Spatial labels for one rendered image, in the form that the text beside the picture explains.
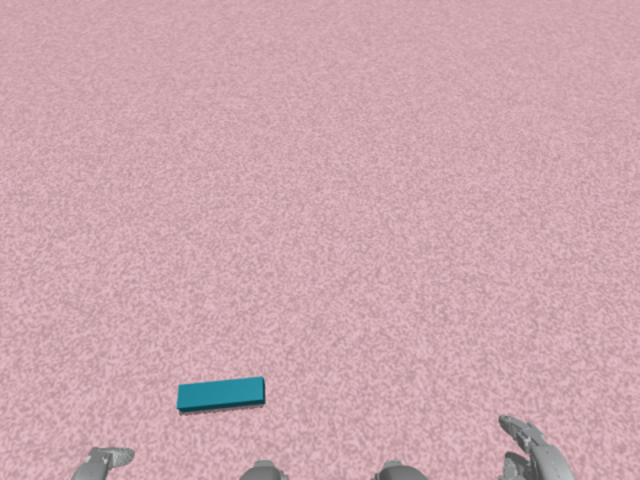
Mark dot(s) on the left robot hand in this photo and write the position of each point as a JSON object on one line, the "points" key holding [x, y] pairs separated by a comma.
{"points": [[100, 460]]}

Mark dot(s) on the right robot hand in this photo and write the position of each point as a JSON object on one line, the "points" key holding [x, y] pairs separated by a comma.
{"points": [[546, 462]]}

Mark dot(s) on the carton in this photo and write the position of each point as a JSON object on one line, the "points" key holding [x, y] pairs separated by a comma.
{"points": [[221, 394]]}

